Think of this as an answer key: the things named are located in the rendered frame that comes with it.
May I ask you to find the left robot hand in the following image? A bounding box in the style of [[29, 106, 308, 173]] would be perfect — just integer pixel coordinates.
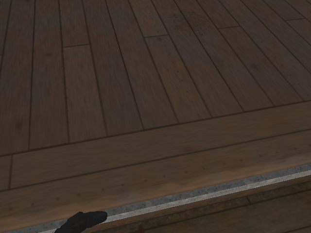
[[54, 211, 108, 233]]

